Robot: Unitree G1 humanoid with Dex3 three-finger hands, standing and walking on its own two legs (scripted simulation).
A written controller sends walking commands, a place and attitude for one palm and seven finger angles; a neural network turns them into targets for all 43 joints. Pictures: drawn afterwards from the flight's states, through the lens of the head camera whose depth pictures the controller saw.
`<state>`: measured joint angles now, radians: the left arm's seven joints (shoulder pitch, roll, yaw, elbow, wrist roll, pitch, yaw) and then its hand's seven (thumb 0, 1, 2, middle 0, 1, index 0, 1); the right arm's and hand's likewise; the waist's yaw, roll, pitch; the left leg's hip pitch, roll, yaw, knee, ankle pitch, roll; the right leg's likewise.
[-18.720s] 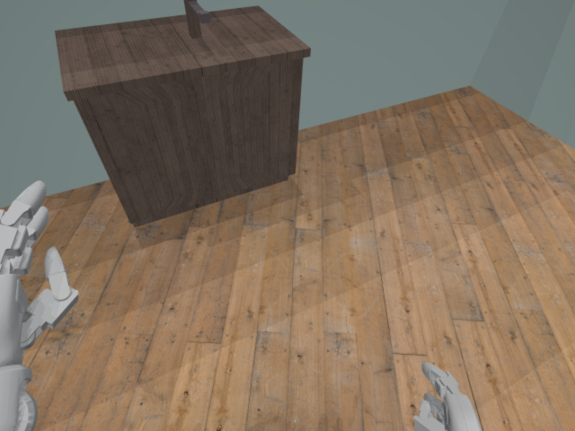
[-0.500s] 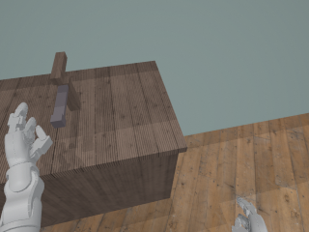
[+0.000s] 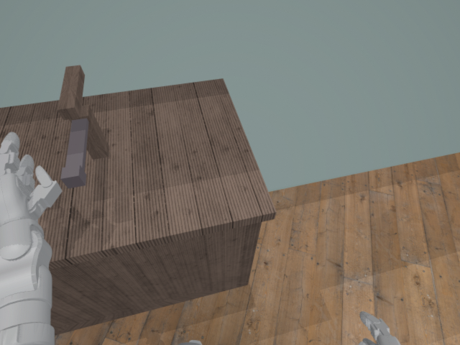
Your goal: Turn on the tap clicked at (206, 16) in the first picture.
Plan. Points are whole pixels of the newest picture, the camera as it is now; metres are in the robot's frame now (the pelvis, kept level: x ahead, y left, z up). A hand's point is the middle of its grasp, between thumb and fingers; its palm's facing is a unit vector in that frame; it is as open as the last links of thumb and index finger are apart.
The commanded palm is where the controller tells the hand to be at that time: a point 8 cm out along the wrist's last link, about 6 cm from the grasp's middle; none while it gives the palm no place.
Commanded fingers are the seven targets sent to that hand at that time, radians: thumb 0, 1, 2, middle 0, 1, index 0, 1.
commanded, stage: reach beside the lever's end, fingers flat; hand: left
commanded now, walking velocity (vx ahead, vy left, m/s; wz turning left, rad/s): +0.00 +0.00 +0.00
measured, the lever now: (74, 176) +0.36 +0.29 +0.09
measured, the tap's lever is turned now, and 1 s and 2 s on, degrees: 0 2 25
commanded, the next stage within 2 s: push the lever round in 0.48 s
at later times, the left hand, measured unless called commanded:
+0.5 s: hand (53, 190) +0.33 +0.32 +0.08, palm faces +0.50 -0.86 -0.09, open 7.8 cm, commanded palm +0.29 +0.35 +0.08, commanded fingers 0.00 0.90 0.90 -0.15 -0.15 -0.15 -0.15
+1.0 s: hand (71, 191) +0.34 +0.29 +0.08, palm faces +0.51 -0.86 -0.09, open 7.8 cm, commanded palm +0.30 +0.32 +0.08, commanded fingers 0.00 0.90 0.90 -0.15 -0.15 -0.15 -0.15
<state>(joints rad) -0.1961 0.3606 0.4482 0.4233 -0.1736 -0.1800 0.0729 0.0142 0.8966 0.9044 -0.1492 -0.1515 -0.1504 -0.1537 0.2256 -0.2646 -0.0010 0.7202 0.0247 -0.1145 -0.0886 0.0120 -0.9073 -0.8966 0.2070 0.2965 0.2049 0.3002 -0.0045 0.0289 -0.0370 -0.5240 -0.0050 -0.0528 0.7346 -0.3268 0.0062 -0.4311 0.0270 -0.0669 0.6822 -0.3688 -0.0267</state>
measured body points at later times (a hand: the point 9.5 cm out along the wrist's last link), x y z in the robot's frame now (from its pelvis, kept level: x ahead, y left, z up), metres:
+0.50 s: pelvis +0.00 +0.01 +0.00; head +0.04 +0.01 +0.45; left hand +0.30 +0.36 +0.09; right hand +0.13 -0.25 -0.11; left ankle +0.03 +0.11 -0.72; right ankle -0.02 -0.10 -0.72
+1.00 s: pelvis +0.00 +0.00 +0.00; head +0.04 +0.00 +0.45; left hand +0.30 +0.33 +0.08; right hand +0.13 -0.25 -0.11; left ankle +0.03 +0.11 -0.72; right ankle -0.02 -0.10 -0.72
